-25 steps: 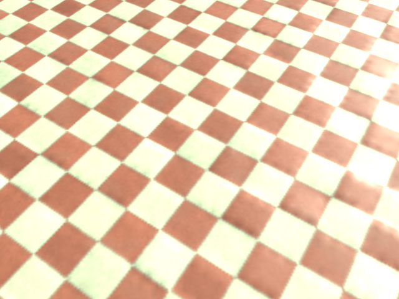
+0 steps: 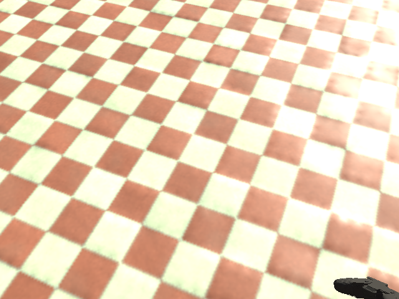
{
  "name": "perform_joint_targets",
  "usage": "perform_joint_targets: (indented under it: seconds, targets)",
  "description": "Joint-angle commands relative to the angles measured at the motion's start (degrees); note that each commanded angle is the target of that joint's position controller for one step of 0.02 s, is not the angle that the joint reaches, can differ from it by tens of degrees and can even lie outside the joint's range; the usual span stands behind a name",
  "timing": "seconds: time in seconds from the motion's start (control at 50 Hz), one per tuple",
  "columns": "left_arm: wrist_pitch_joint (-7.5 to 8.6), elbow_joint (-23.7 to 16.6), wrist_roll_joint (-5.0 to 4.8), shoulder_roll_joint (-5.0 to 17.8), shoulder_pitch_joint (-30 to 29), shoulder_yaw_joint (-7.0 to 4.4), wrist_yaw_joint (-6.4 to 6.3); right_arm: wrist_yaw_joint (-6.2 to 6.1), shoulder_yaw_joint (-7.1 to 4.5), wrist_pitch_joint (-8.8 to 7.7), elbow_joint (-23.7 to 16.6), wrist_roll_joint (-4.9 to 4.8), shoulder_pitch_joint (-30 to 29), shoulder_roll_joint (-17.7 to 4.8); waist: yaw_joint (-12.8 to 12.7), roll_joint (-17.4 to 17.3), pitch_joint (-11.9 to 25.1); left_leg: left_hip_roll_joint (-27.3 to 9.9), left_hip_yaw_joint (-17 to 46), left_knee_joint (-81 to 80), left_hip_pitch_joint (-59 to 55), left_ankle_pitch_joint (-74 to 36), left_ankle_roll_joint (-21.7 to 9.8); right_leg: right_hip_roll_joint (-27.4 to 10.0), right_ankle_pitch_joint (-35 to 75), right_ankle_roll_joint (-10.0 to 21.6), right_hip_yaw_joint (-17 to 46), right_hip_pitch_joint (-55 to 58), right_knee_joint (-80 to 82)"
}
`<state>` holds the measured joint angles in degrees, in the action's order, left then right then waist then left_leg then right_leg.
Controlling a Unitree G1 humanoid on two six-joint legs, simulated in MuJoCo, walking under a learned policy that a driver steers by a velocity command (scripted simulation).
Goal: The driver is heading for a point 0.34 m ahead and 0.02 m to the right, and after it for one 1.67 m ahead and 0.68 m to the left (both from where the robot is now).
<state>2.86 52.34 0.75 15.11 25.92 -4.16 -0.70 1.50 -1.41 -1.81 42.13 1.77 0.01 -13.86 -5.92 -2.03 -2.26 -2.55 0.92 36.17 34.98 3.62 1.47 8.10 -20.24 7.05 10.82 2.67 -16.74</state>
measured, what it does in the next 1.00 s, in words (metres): walks ahead: left foot, then right foot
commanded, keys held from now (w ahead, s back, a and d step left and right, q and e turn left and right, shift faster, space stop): w+e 0.18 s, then q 0.82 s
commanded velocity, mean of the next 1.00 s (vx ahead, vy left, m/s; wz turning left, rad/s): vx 0.21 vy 0.00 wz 0.11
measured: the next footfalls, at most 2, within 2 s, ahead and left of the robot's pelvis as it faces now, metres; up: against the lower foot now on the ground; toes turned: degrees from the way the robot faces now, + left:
left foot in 0.06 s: +0.22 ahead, +0.12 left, +0.00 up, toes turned -3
right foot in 0.50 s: +0.35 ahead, -0.10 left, +0.00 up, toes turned -4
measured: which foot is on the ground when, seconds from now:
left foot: up 0.00-0.04, down 0.06-0.50, up 0.52-0.90, down 0.92-1.00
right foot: down 0.00-0.08, up 0.10-0.48, down 0.50-0.90, up 0.92-1.00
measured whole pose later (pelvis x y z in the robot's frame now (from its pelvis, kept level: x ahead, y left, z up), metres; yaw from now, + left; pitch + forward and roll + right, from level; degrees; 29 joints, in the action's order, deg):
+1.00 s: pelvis +0.23 +0.02 +0.00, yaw +13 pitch +0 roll -2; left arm -3.1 44.3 1.3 16.3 11.3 -3.4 -1.4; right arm 0.8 -3.1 3.3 42.0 1.3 13.8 -15.2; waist 0.0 2.1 -1.9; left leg 1.4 -0.3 33.0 15.8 17.4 -3.6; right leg -2.5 -24.9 -1.5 -3.6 -27.1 -51.3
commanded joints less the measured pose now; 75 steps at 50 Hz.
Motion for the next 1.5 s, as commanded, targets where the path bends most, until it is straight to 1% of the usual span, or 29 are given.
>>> perform_joint_targets:
  seconds: [0.02, 0.06, 0.08, 0.1, 0.14, 0.2, 0.26, 0.38, 0.48, 0.52, 0.54, 0.56, 0.62, 0.76, 0.88, 0.9, 0.92, 0.94, 0.96, 1.0, 1.04, 1.22, 1.36, 1.38, 1.4, 1.42, 1.44, 1.46, 1.5]
  targets:
    - [0.76, -3.9, 0.3, 10.9, -2.8, -2.3, -0.51, -0.69, -1.81, -1.88, -3.8, -0.48, 2.1, -7.6, 5.6, 7.3, 1.8, 3.7, -0.7, -6.0, -12.2, 3.9, -2.6, -14.6, 47.9, 2.6, 9.2, -3.2, -7.2]
    - [1.59, -5.0, -0.44, 9.9, -4.6, -2.0, 0.67, -2.22, -3.31, -3.14, -0.1, 0.2, 18.5, -11.5, 13.2, 2.8, 11.8, -1.1, 3.6, -10.0, -36.4, 5.7, -5.6, -8.8, 42.8, 0.1, 5.8, -12.0, -28.5]
    - [1.87, -7.1, -1.73, 3.5, -1.6, -0.46, 0.85, -3.13, -4.22, -3.07, -0.5, 1.81, 24.7, -16.3, 13.0, -6.9, 20.2, -17.5, 22.2, -11.7, -50.5, 14.4, -8.8, -2.9, 11.1, -1.4, -0.2, -24.1, -46.1]
    - [1.44, -8.4, -1.52, 5.0, 2.9, -0.55, 0.74, -2.71, -4.79, -2.09, -0.7, 1.2, 20.8, -17.5, 8.2, -17.6, 23.1, -24.2, 45.9, -20.1, -51.8, 17.6, -14.2, 0.4, -11.2, -1.8, -3.4, -35.1, -55.4]
    - [-0.04, -6.4, 0.66, 7.5, -3.0, -0.82, 1.04, -2.21, -2.58, -1.54, -2.4, 0.12, 12.3, -7.0, 6.9, 0.3, 5.9, -18.6, 29.1, -21.8, -34.5, 23.6, -12.6, -6.9, -1.5, -2.1, -4.3, -37.8, -56.6]
    - [-1.55, -7.2, 1.58, 4.8, -5.1, -0.32, 2.48, -2.08, -1.84, -2.72, 0.2, -0.05, 13.5, -5.5, 5.2, -2.8, 0.4, -12.6, 12.7, -24.6, -24.5, 2.0, -10.5, -9.7, 1.4, -3.4, -5.6, -33.7, -51.1]
    - [-1.82, -7.6, 1.42, 2.8, -5.1, 0.24, 2.39, -0.91, -1.72, -4.88, 2.9, -0.73, 17.1, -6.2, 4.1, -3.2, 2.5, -12.2, 5.7, -22.0, -25.4, -30.4, -12.9, -6.9, 1.7, -4.6, -4.9, -32.7, -46.9]
    - [-1.23, -9.7, 1.18, 0.9, -15.4, 2.7, 2.47, -0.43, -1.73, -3.1, 5.9, -1.51, 18.6, -7.7, 6.1, -6.0, 4.5, -6.2, -0.4, -19.0, -25.4, -37.2, -10.8, -6.9, 13.6, -7.1, -12.7, -24.6, -22.8]
    - [0.39, -8.6, 1.52, 5.0, -12.2, 1.95, 0.11, -1.06, -2.8, -1.54, 5.9, -2.33, 19.1, -9.4, 3.9, -1.8, 5.3, -5.2, 5.6, -7.6, -24.4, -20.5, -7.2, -8.3, 22.4, -5.0, -9.9, -12.6, -6.6]
    - [0.34, -9.6, 1.62, 12.4, -7.8, 0.16, -0.77, -1.87, -1.12, -0.97, 3.6, -2.97, 26.4, -1.8, 5.4, 15.7, 15.5, 5.2, -1.6, 13.9, -11.3, 29.0, -3.8, -33.1, 60.9, 4.5, 8.8, 4.3, -10.3]
    - [-0.76, -9.6, -0.5, 11.0, -6.5, -0.06, -0.78, -2.62, -2.2, 0.74, 4.8, -2.41, 26.6, -5.8, 3.2, 14.4, 17.8, 6.5, -1.1, 24.3, -8.0, 37.2, -3.9, -34.0, 57.0, 9.5, 11.1, 2.6, -8.6]
    - [-1.15, -10.2, -0.69, 7.9, -8.6, 0.71, -0.97, -2.57, -2.98, 1.74, 4.9, -1.43, 24.4, -7.4, 4.1, 9.2, 13.0, 4.8, 0.5, 29.2, -5.6, 34.0, -3.7, -30.9, 48.9, 9.1, 7.5, -1.5, -6.0]
    - [-1.57, -11.4, 0.19, 3.9, -16.2, 1.91, -2.18, -1.76, -3.43, 3.6, 4.3, -0.6, 21.6, -6.0, 7.8, 9.8, 5.6, 1.9, 0.3, 29.0, -7.1, 24.9, -1.0, -24.5, 37.9, 5.3, -2.7, -12.3, -0.9]
    - [-1.91, -11.2, 1.11, 5.3, -16.8, 0.96, -1.78, -0.06, -2.9, 6.53, 0.7, -0.7, 16.6, -4.1, 7.0, 11.1, 5.8, 1.1, -2.5, 16.5, -12.5, 20.0, -0.4, -24.2, 18.8, 5.2, -9.9, -16.9, 0.7]
    - [-3.38, -10.8, 0.74, 9.4, -16.2, -0.87, -0.85, 0.75, -2.92, 5.61, -1.6, -1.07, 17.1, -5.4, 8.0, 8.9, 6.7, 3.2, -6.5, -3.0, -24.3, 15.9, -4.2, -25.6, 12.3, 0.9, -13.0, -19.9, -6.2]
    - [-3.86, -10.2, 0.88, 8.6, -14.5, -1.03, -0.69, 0.55, -3.25, 5.01, -1.1, -0.78, 18.6, -6.7, 8.4, 4.1, 5.2, 2.6, -2.6, -10.8, -27.6, 12.7, -5.2, -23.6, 7.1, -2.9, -15.8, -23.5, -11.8]
    - [-4.49, -10.7, 1.16, 4.9, -11.8, -0.39, -0.19, -0.18, -4.16, 4.28, -1.9, -0.13, 18.5, -11.8, 7.2, -11.4, 2.9, -10.6, 16.8, -21.5, -29.4, 11.2, -8.0, -16.6, -6.8, -8.0, -22.0, -33.0, -27.1]
    - [-5.3, -14.6, 0.92, 4.2, -16.9, 0.14, -1.06, -0.63, -6.09, 4.32, -3.3, 0.02, 18.8, -19.4, 9.2, -16.4, -1.4, -21.0, 31.3, -23.7, -22.7, -0.7, -16.1, -7.8, -16.5, -9.8, -16.7, -41.1, -35.1]
    - [-5.75, -14.8, 0.94, 5.2, -19.8, 0.07, -1.19, -1.27, -5.93, 4.48, -2.5, 0.15, 19.7, -16.8, 9.6, -8.9, -1.6, -18.3, 26.9, -22.9, -21.2, -0.5, -17.5, -9.8, -12.8, -9.5, -10.8, -39.6, -42.1]
    - [-5.14, -12.8, -0.14, 5.7, -16.5, -0.37, -0.5, -1.68, -4.57, 4.64, -3.9, -0.6, 11.8, -12.5, 4.9, -5.6, -1.4, -9.8, 17.5, -21.5, -20.4, 2.5, -13.6, -10.1, -2.5, -8.7, -8.8, -37.4, -42.5]
    - [-4.74, -11.1, 1.18, 6.8, -13.4, -0.9, 0.02, -1.6, -4.08, 4.24, -5.1, -1.28, 10.0, -10.4, 4.5, -5.7, 2.9, -6.9, 14.4, -19.1, -24.3, -7.1, -13.1, -9.0, 0.4, -8.9, -9.7, -35.9, -45.2]
    - [-5.01, -14.5, 0.21, 5.2, -17.9, 0.18, -0.41, -1.44, -5.2, 4.2, -4.8, -0.89, 16.8, -12.5, 8.6, -5.3, 4.2, -7.5, 22.4, -16.0, -30.1, -6.6, -15.6, -7.3, -3.2, -9.3, -8.2, -34.2, -31.6]
    - [-3.58, -14.7, -0.67, 5.2, -11.8, 0.74, -1.5, -0.59, -5.62, 4.62, -6.0, -1.31, 10.7, -12.8, 4.4, -5.3, 5.5, -3.2, 27.7, -12.2, -21.9, -8.8, -10.6, -4.0, 1.7, -6.6, -8.4, -15.6, -10.1]
    - [-3.12, -14.3, -0.23, 6.4, -9.8, 0.45, -2.05, -0.82, -5.29, 4.47, -6.4, -1.83, 9.8, -11.6, 3.4, -3.4, 5.5, -0.6, 26.4, -9.9, -17.4, -1.6, -7.6, -7.0, 5.9, -5.9, -6.3, -9.3, -2.4]
    - [-2.95, -15.0, 0.65, 11.1, -10.2, -0.33, -2.61, -0.95, -4.33, 4.18, -6.9, -1.97, 12.4, -7.6, 5.2, 7.3, 6.1, 5.1, 18.9, -0.4, -10.8, 15.3, -4.0, -20.0, 2.2, -2.8, 5.8, -4.4, 3.8]
    - [-3.4, -16.8, 0.83, 15.8, -15.2, -1.22, -2.24, -1.49, -4.58, 4.13, -7.1, -1.26, 14.7, -8.0, 6.8, 16.4, 3.5, 14.3, 6.0, 10.8, -2.8, 29.8, -2.0, -30.9, 10.0, 4.0, 18.5, -8.4, 5.5]
    - [-3.59, -16.7, 1.06, 13.0, -14.0, -0.92, -1.71, -1.48, -5.54, 4.36, -6.5, 0.43, 13.7, -12.2, 6.1, 11.3, 3.2, 8.9, 6.1, 21.8, -4.8, 29.8, -1.5, -31.9, 16.2, 7.7, 15.9, -12.7, 3.3]
    - [-3.47, -17.1, 0.55, 8.7, -16.6, 0.34, -1.38, -1.02, -5.95, 4.58, -5.3, 0.08, 14.1, -12.4, 7.7, 7.8, 2.1, 8.2, 6.5, 25.8, -6.0, 26.4, -1.4, -28.0, 18.7, 6.9, 9.9, -14.6, 2.4]
    - [-3.39, -17.9, 0.56, 6.8, -20.3, 0.92, -1.48, 0.12, -5.85, 5.41, -3.8, -0.39, 16.2, -11.4, 9.2, 9.2, 1.6, 7.6, 4.7, 31.2, -5.7, 20.4, -0.3, -21.3, 22.2, 3.7, -0.2, -13.8, 0.9]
